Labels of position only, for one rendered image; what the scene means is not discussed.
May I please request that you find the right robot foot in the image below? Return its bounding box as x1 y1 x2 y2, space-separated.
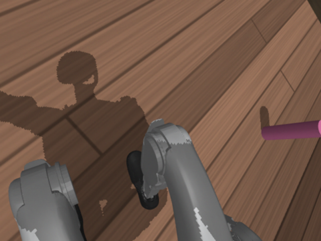
126 151 159 210

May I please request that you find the left robot foot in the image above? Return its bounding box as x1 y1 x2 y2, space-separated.
74 204 87 241

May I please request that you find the right robot hand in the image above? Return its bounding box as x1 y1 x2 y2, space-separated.
225 215 262 241

